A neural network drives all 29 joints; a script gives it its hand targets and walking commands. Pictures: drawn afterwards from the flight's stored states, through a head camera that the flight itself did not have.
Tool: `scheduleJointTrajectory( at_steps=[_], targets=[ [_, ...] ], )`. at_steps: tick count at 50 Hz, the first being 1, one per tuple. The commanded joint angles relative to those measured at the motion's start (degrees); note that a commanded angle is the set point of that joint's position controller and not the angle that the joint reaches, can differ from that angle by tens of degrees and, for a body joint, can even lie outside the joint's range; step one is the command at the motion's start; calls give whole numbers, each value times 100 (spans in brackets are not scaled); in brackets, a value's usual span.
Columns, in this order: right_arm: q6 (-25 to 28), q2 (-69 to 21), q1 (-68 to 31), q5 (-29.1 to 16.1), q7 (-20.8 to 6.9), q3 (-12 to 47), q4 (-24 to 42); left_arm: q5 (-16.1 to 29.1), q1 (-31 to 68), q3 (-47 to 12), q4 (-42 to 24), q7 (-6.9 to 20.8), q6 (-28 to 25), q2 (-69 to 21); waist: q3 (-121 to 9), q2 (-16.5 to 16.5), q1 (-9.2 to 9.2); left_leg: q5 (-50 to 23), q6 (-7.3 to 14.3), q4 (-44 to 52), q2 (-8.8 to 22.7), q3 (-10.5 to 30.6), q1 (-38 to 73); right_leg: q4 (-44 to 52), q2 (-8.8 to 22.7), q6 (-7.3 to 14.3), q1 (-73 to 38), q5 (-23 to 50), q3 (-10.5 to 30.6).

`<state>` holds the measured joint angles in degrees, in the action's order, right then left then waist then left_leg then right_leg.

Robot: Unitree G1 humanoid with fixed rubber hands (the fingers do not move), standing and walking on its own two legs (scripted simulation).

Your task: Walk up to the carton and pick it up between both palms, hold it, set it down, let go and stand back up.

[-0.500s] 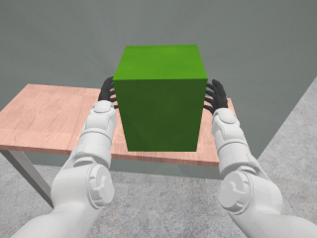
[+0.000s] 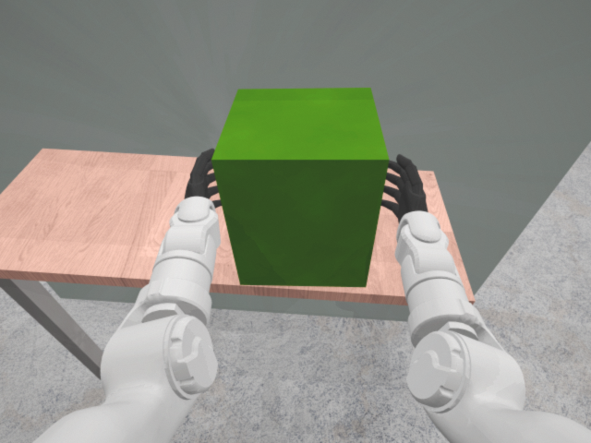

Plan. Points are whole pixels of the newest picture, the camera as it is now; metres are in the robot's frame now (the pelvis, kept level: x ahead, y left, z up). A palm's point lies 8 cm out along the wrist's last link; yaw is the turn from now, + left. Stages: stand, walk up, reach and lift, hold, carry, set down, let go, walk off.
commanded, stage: set down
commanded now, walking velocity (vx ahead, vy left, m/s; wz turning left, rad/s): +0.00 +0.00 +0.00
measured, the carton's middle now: (303, 189) +0.48 -0.03 +0.09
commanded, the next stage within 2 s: none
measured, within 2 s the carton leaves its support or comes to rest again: rests again in 0.32 s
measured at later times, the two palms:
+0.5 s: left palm (202, 208) +0.42 +0.12 +0.11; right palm (411, 218) +0.39 -0.18 +0.11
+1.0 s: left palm (203, 212) +0.42 +0.12 +0.11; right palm (411, 224) +0.39 -0.18 +0.10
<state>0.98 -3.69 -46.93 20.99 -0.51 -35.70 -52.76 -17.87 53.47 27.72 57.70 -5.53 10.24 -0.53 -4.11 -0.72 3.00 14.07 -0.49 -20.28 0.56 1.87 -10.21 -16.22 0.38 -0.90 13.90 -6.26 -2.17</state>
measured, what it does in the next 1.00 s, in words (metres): stands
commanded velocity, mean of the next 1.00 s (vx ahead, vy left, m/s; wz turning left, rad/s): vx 0.00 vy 0.00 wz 0.00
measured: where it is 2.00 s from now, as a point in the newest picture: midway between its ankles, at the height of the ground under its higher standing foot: outside the picture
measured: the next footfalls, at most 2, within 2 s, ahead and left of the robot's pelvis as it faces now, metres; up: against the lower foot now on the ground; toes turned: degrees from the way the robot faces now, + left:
none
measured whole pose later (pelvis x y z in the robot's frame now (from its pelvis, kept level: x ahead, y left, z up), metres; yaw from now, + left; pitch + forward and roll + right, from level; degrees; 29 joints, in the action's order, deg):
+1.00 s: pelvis -0.01 +0.00 +0.00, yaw +0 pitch +3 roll +0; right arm 3.9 -7.9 -44.5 28.7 -4.0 -43.4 -44.4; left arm -24.5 52.3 35.3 52.1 -0.8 4.5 -5.4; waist 0.6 -1.3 1.8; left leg 12.1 -0.3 -17.5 0.1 1.6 -8.3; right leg -15.1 0.9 -1.0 12.8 -5.3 -2.0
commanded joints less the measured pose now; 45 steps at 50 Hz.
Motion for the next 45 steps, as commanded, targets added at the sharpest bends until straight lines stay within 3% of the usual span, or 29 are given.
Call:
scheduleJointTrajectory(
  at_steps=[1,6,12,15,22,28,30,33,35,39,45],
  targets=[
    [382,-2328,-4196,-9,-846,1612,408,170,3700,-1079,-546,877,-432,-2444,-3239,118,-102,-2356,-375,213,-62,-552,-218,-594,-78,-224,-2573,2667,-358],
    [425,-2337,-4101,160,-845,1384,352,126,3792,-1059,-537,878,-544,-2419,-3281,229,-53,-2300,-442,172,-71,-602,-154,-499,-78,-179,-2482,2508,-379],
    [404,-2306,-3902,325,-864,1200,380,-50,3521,-730,-353,946,-521,-2296,-2917,9,-66,-1702,-312,398,-105,-637,-343,-440,-36,-260,-2545,2258,-376],
    [445,-2286,-3882,398,-901,1146,416,-134,3484,-697,-365,926,-585,-2308,-2927,100,-98,-1721,-331,402,-92,-659,-361,-434,-42,-246,-2489,2122,-422],
    [440,-2376,-3681,490,-882,1216,602,-232,3254,-533,-301,997,-636,-2183,-2685,-90,-145,-1365,-191,556,-139,-697,-631,-473,27,-335,-2781,2351,-351],
    [450,-2310,-3361,567,-883,1109,518,-405,2986,-473,-275,988,-626,-2228,-2362,19,-143,-1595,-249,503,-71,-704,-384,-347,-25,-283,-2439,1971,-409],
    [436,-2302,-3332,632,-901,1119,552,-442,2955,-394,-311,1020,-611,-2160,-2303,-160,-157,-1368,-179,546,-109,-725,-386,-317,-22,-321,-2431,1913,-431],
    [453,-2276,-3244,667,-920,1053,641,-462,2897,-457,-319,1011,-635,-2216,-2263,18,-178,-1297,-194,583,-82,-709,-493,-331,-23,-294,-2434,1718,-441],
    [465,-2309,-3244,692,-945,1017,719,-503,2870,-409,-348,1008,-635,-2247,-2327,-99,-188,-1350,-156,587,-83,-697,-350,-291,-28,-310,-2261,1674,-432],
    [406,-2245,-3041,736,-953,944,706,-598,2711,-311,-385,1017,-617,-2181,-2009,-24,-226,-1272,-142,610,-73,-712,-450,-224,-16,-293,-2302,1449,-404],
    [451,-2239,-2838,888,-973,831,687,-632,2594,-398,-517,1027,-632,-2317,-1978,105,-136,-1494,-241,518,-61,-702,-63,-191,-42,-286,-1960,1383,-489]
  ],
)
